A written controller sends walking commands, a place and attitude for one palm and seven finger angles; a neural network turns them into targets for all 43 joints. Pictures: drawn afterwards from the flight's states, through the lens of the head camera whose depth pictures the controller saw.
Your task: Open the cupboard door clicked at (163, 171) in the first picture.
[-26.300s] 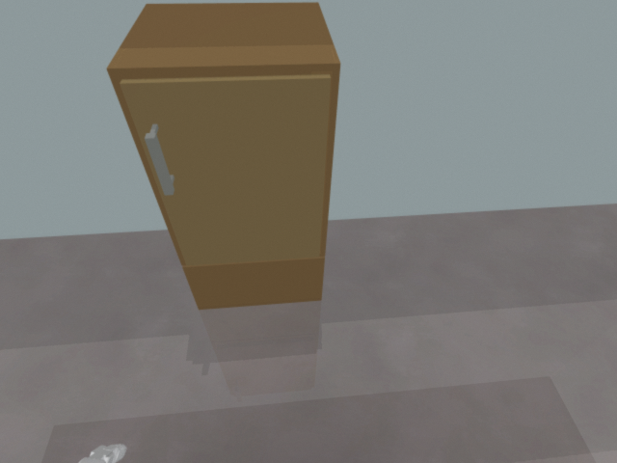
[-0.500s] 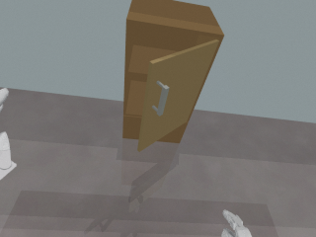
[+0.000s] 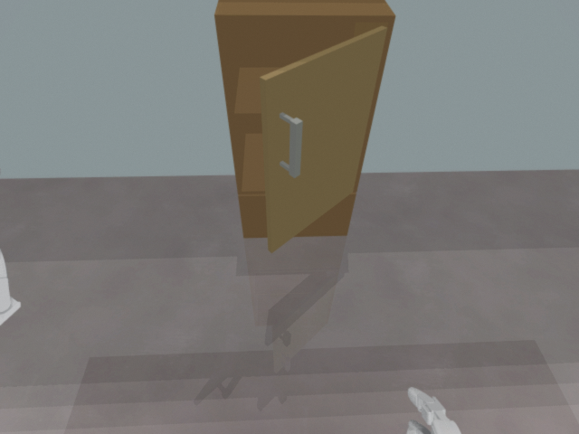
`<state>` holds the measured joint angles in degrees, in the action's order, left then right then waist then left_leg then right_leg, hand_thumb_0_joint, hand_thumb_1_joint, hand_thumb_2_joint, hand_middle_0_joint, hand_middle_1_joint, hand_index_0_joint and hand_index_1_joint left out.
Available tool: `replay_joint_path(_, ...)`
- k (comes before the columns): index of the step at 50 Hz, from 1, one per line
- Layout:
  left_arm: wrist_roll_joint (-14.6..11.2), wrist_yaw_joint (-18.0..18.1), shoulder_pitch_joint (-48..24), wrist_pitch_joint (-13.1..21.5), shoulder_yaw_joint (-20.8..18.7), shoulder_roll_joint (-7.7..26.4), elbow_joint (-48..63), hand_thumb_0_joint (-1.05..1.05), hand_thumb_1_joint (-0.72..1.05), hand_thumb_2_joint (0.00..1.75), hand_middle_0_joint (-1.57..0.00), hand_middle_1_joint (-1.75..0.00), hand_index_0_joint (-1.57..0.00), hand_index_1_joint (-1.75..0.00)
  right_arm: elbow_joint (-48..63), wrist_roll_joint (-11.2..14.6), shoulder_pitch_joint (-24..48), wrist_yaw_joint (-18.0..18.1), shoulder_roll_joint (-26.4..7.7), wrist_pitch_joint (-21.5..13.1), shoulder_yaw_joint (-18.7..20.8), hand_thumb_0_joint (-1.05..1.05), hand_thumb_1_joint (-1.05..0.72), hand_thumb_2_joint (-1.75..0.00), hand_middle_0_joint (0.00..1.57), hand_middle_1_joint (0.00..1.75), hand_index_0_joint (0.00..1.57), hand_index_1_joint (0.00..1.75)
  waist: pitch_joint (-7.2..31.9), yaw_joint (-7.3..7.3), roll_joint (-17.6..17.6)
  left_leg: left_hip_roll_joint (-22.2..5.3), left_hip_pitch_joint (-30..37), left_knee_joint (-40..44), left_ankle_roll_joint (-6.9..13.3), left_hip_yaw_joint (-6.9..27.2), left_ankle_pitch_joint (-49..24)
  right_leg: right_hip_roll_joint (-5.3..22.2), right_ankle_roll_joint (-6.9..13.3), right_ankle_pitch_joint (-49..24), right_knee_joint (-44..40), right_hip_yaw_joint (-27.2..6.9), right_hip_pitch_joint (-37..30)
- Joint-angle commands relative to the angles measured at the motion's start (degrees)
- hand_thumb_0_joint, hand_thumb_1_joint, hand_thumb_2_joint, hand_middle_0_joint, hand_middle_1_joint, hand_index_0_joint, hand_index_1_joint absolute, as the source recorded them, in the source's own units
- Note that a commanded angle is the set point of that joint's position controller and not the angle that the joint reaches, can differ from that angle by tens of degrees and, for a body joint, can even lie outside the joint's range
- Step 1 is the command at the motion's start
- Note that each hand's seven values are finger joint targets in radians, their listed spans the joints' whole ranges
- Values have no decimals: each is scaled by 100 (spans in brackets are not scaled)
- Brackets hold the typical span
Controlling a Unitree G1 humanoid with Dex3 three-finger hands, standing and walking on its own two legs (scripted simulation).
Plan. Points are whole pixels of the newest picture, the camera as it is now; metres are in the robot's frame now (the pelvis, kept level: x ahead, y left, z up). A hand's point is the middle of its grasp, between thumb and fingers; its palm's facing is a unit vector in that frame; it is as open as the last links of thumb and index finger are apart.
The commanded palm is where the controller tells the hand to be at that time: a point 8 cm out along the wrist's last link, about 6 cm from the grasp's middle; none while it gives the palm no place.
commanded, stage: stop stepping back and stand still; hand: left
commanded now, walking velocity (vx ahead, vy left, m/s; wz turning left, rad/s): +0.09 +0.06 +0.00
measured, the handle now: (289, 145) +0.74 +0.01 -0.03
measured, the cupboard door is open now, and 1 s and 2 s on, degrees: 42 42 42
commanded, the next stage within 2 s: let the arm hang, fingers relaxed in 0.66 s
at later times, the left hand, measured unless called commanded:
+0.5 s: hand (18, 265) +0.24 +0.27 +0.19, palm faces +0.41 -0.74 -0.53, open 7.4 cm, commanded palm +0.18 +0.31 +0.19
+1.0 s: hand out of the picture +0.13 +0.22 -0.13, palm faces +0.00 -0.97 -0.25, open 7.4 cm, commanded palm none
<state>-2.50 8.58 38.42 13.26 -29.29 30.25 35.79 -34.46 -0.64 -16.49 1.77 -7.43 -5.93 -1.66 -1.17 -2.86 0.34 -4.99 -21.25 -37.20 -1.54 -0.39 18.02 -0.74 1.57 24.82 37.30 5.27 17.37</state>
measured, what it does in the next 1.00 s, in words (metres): steps on the spot: left foot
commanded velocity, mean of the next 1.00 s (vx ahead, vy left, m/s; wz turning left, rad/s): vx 0.00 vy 0.01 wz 0.00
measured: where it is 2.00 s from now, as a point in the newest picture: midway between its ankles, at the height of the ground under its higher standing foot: outside the picture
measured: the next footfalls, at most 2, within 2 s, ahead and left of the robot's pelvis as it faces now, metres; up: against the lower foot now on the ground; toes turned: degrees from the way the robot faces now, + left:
left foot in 0.32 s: +0.09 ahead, +0.14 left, +0.00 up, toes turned +5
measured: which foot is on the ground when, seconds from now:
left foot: down 0.00-0.00, up 0.02-0.30, down 0.32-1.00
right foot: down 0.00-1.00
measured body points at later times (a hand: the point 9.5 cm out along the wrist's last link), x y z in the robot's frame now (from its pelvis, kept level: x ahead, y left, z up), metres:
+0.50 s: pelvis +0.04 +0.01 +0.01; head +0.07 +0.01 +0.46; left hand +0.21 +0.31 +0.22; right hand +0.24 -0.22 -0.05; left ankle +0.05 +0.13 -0.72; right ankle +0.02 -0.09 -0.72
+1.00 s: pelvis +0.02 +0.03 +0.01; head +0.04 +0.02 +0.46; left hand +0.13 +0.27 -0.11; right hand +0.13 -0.22 -0.13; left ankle +0.05 +0.13 -0.72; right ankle +0.02 -0.09 -0.72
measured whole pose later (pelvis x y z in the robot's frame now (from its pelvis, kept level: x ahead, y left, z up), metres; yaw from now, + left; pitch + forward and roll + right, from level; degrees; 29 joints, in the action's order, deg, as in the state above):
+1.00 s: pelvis +0.02 +0.03 +0.01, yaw +2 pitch +0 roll +0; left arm 1.8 -0.1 16.1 -3.3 -0.5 11.6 -38.0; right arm -49.3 -1.9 -10.7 -0.5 -14.7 0.2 -0.4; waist -1.9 -1.5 1.1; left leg 0.1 -18.2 -32.6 1.4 -3.8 14.5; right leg 3.2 -0.2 18.9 34.2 5.0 15.2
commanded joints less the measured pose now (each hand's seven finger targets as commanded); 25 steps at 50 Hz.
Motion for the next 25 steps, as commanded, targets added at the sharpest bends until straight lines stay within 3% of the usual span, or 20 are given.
replay_joint_path(1,-4,171,-494,-72,-413,469,-166,0,90,90,-20,-30,-20,-30,803,57,930,196,-1107,-68,513,0,-90,-90,20,30,20,30,-118,235,-1537,409,-2383,-2842,139,86,1267,2174,1015,1442,-2829,-3914,-790)
replay_joint_path(2,21,195,-843,61,-596,624,-250,0,90,90,-20,-30,-20,-30,605,9,779,198,-1168,-139,521,0,-90,-90,20,30,20,30,-89,124,-1065,283,-2154,-3267,126,313,697,2148,934,419,-2759,-3450,-620)
replay_joint_path(3,39,172,-837,79,-508,478,-715,0,90,90,-20,-30,-20,-30,454,59,692,181,-1086,-181,493,0,-90,-90,20,30,20,30,153,60,-1003,193,-1842,-3223,95,412,385,1915,845,390,-2570,-3093,-447)
replay_joint_path(4,59,146,-821,86,-325,345,-804,0,90,90,-20,-30,-20,-30,420,57,677,194,-1106,-141,492,0,-90,-90,20,30,20,30,118,52,-864,168,-1613,-3133,52,325,46,1708,755,2,-2416,-2572,-336)
replay_joint_path(5,55,138,-1208,104,-262,418,-576,0,90,90,-20,-30,-20,-30,428,71,834,232,-1158,-122,502,0,-90,-90,20,30,20,30,102,99,-816,114,-1326,-2750,50,235,-44,1631,709,-343,-2303,-2156,-219)
replay_joint_path(6,75,125,-1366,147,-75,287,-647,0,90,90,-20,-30,-20,-30,438,56,921,282,-1103,-146,455,0,-90,-90,20,30,20,30,14,91,-800,137,-1049,-2351,75,83,-139,1535,649,-621,-2290,-1703,-113)
replay_joint_path(8,121,159,-1903,203,144,242,-469,0,90,90,-20,-30,-20,-30,455,46,1082,350,-1074,-263,409,0,-90,-90,20,30,20,30,-49,169,-998,228,-421,-1312,172,-206,-145,1344,544,-820,-2255,-1173,-72)
replay_joint_path(9,144,188,-2102,225,258,205,-281,0,90,90,-20,-30,-20,-30,460,33,1117,378,-1080,-341,420,0,-90,-90,20,30,20,30,-5,221,-1090,278,-241,-823,215,-303,-119,1335,541,-880,-2226,-1079,-276)
replay_joint_path(11,158,260,-2122,232,254,256,49,0,90,90,-20,-30,-20,-30,478,5,1165,420,-1057,-471,433,0,-90,-90,20,30,20,30,12,341,-859,372,172,-175,278,-424,-137,1384,552,-927,-2231,-1164,-410)
replay_joint_path(12,150,283,-1980,228,216,269,208,0,90,90,-20,-30,-20,-30,499,-4,1114,405,-1074,-500,448,0,-90,-90,20,30,20,30,32,358,-713,396,425,234,291,-434,-314,1364,539,-1000,-2180,-1194,-458)
replay_joint_path(14,89,311,-1561,233,-15,368,484,0,90,90,-20,-30,-20,-30,565,4,966,361,-1115,-477,483,0,-90,-90,20,30,20,30,157,332,-159,384,1004,1082,301,-234,-720,1116,328,-1121,-1789,-1037,-523)
replay_joint_path(15,58,311,-1213,240,-182,472,607,0,90,90,-20,-30,-20,-30,618,20,941,367,-1225,-437,566,0,-90,-90,20,30,20,30,318,340,374,77,1330,1364,377,178,-1116,912,142,-1251,-1332,-914,-475)
replay_joint_path(16,39,311,-1059,267,-252,433,811,0,90,90,-20,-30,-20,-30,736,53,955,326,-1233,-367,548,0,-90,-90,20,30,20,30,471,377,901,-359,1500,1421,553,723,-1902,539,-62,-1363,-965,-681,-370)
replay_joint_path(17,45,304,-1007,288,-332,486,915,0,90,90,-20,-30,-20,-30,820,84,983,287,-1237,-325,515,0,-90,-90,20,30,20,30,547,417,1140,-569,1419,1415,617,949,-2456,307,-174,-1396,-826,-522,-376)
replay_joint_path(18,27,296,-806,277,-481,529,783,0,90,90,-20,-30,-20,-30,835,112,922,255,-1202,-314,502,0,-90,-90,20,30,20,30,611,413,1057,-511,1265,1222,554,706,-3122,205,-183,-1841,-847,-434,-638)
replay_joint_path(19,32,254,-634,271,-541,556,772,0,90,90,-20,-30,-20,-30,806,99,886,233,-1075,-282,453,0,-90,-90,20,30,20,30,737,340,1401,-353,1224,1212,445,476,-3434,194,-152,-2134,-814,-355,-787)
replay_joint_path(20,23,225,-457,259,-591,566,719,0,90,90,-20,-30,-20,-30,813,95,885,213,-1069,-290,467,0,-90,-90,20,30,20,30,767,349,1483,-285,1155,1162,358,315,-3470,211,-137,-2257,-888,-342,-936)
replay_joint_path(23,-48,182,-335,170,-316,258,362,0,90,90,-20,-30,-20,-30,847,167,810,164,-1095,-208,457,0,-90,-90,20,30,20,30,914,244,649,-178,926,909,212,54,-3118,350,-116,-3334,-1119,-569,-1384)
replay_joint_path(25,-98,161,-184,64,-201,146,101,0,90,90,-20,-30,-20,-30,863,178,813,169,-1123,-187,475,0,-90,-90,20,30,20,30,943,220,312,-116,980,890,160,-32,-2949,429,-118,-3769,-1138,-628,-1372)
